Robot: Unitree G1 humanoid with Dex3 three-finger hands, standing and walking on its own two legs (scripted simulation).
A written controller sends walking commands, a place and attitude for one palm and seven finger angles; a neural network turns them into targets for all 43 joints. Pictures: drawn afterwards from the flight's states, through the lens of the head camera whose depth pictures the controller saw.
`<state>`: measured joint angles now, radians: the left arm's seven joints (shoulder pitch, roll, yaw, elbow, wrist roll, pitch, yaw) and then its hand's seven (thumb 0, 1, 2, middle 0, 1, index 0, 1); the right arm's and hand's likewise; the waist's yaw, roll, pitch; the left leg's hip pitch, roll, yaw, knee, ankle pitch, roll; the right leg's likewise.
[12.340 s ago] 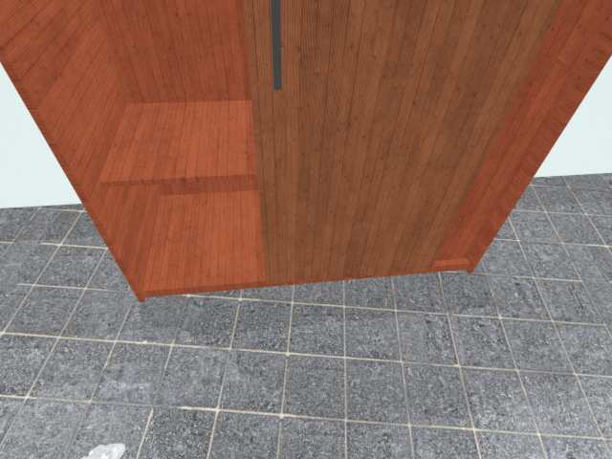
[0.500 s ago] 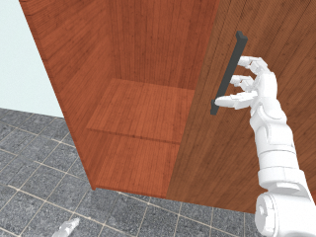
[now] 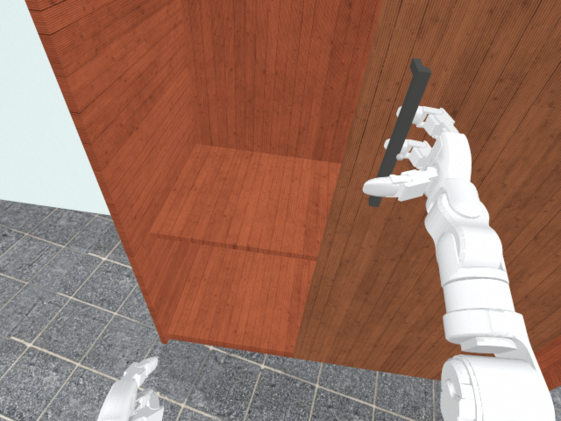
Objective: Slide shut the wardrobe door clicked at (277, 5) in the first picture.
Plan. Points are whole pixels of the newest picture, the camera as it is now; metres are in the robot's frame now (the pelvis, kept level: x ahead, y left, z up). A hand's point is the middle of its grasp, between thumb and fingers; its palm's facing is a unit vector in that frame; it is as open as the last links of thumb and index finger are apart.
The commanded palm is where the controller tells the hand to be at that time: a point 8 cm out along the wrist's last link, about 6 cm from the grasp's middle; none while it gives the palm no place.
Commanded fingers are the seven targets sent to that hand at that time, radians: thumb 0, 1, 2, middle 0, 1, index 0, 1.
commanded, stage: slide the fingers in behind the handle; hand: right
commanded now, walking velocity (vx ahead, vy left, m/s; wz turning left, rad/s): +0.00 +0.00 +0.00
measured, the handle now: (393, 140) +0.47 -0.12 +0.20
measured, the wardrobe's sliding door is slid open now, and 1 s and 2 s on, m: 0.46 0.46 0.46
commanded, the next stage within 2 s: grip the handle and tug to test in 1.14 s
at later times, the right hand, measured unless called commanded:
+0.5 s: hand (384, 153) +0.42 -0.10 +0.21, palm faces +0.06 +1.00 +0.02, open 14.0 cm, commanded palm +0.39 -0.15 +0.21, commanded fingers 0.00 0.50 -0.30 0.30 1.20 0.30 1.20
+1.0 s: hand (379, 155) +0.42 -0.09 +0.21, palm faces +0.08 +1.00 +0.01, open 14.2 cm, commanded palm +0.39 -0.14 +0.21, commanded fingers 0.00 0.50 -0.30 0.30 1.20 0.30 1.20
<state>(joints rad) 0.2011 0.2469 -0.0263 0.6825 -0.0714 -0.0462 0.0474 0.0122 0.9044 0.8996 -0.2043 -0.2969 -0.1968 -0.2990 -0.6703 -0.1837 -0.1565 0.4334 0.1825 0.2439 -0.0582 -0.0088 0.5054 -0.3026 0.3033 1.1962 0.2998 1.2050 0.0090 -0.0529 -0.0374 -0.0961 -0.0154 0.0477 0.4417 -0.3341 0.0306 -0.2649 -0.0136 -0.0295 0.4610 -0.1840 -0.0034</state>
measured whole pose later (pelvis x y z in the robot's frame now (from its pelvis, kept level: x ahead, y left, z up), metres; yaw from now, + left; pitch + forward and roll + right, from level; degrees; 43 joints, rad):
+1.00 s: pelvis +0.01 +0.01 +0.00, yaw +0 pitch -1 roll -1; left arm 0.21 0.24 -0.01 0.68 -0.06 -0.02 0.03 0.01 0.91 0.90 -0.20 -0.30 -0.20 -0.30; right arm -0.62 -0.13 -0.11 0.35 0.17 0.26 -0.13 -0.01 0.50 -0.30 0.28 1.20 0.26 1.20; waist 0.01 -0.06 -0.04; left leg -0.08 -0.02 0.04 0.43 -0.34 0.04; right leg -0.24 -0.01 -0.03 0.45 -0.19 0.00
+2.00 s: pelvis +0.01 +0.00 +0.00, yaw +0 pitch +0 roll -1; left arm 0.25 0.25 0.00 0.69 -0.06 -0.02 0.03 0.01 0.91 0.90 -0.20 -0.30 -0.20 -0.30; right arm -0.64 -0.13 -0.12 0.37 0.16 0.25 -0.14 0.01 -0.79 -0.86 0.42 1.38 0.38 1.39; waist 0.02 -0.06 -0.04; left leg -0.08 -0.02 0.04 0.43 -0.34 0.03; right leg -0.25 -0.01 -0.04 0.45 -0.20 0.00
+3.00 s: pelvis +0.05 +0.01 +0.00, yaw -2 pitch +1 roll -1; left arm 0.14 0.25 -0.01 0.63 -0.05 0.04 0.02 0.01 0.91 0.90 -0.20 -0.30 -0.19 -0.30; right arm -0.47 -0.09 -0.04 0.03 0.16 0.40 -0.15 0.02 -0.78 -0.85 0.40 1.39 0.35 1.38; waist -0.03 -0.06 -0.06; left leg -0.04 0.00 0.08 0.46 -0.38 0.03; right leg -0.22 0.00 0.00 0.47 -0.26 0.01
